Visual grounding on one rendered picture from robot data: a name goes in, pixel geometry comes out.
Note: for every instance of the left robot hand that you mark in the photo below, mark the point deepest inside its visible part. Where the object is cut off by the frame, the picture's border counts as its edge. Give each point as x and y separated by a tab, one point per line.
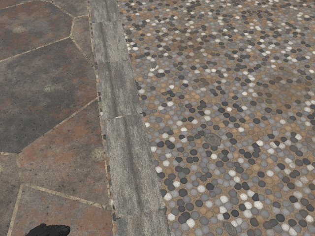
50	230

